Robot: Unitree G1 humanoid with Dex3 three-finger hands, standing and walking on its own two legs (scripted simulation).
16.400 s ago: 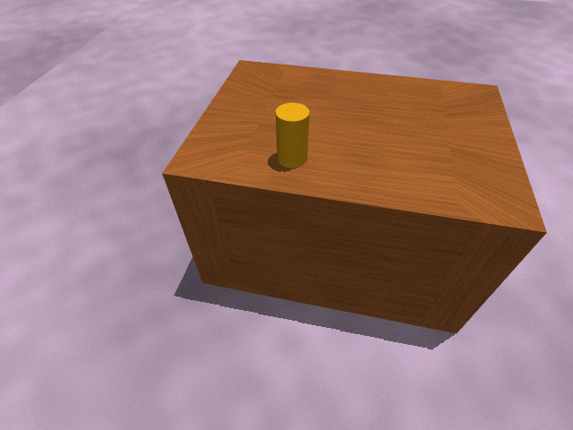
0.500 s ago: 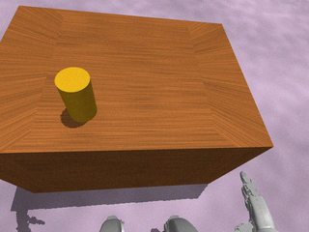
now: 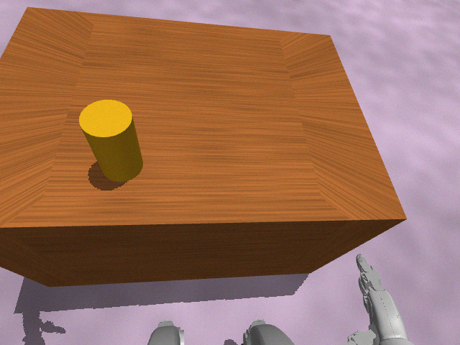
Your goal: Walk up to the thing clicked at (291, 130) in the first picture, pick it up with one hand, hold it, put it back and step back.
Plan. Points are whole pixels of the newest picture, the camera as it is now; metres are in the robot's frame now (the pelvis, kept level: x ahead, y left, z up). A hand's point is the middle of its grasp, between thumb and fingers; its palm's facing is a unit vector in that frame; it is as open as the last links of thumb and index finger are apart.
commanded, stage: go down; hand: left
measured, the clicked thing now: (115, 143) +0.51 +0.20 -0.03
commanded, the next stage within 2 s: approach in 0.22 s
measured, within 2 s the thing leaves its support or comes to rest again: neither
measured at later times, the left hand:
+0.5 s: hand out of the picture +0.41 +0.40 +0.09, palm faces +0.24 -0.97 +0.04, open 17.7 cm
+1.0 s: hand (101, 156) +0.49 +0.22 -0.04, palm faces +0.14 -0.99 +0.08, open 17.6 cm
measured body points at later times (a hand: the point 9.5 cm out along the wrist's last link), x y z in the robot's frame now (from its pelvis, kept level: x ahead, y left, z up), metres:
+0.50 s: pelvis +0.01 +0.00 +0.00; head +0.11 +0.05 +0.43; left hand +0.39 +0.45 +0.09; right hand +0.17 -0.25 -0.03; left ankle +0.01 +0.11 -0.67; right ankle -0.01 -0.15 -0.67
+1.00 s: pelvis -0.02 +0.00 -0.05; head +0.14 +0.06 +0.37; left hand +0.48 +0.27 -0.04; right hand +0.12 -0.27 -0.05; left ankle +0.01 +0.11 -0.67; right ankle -0.01 -0.15 -0.67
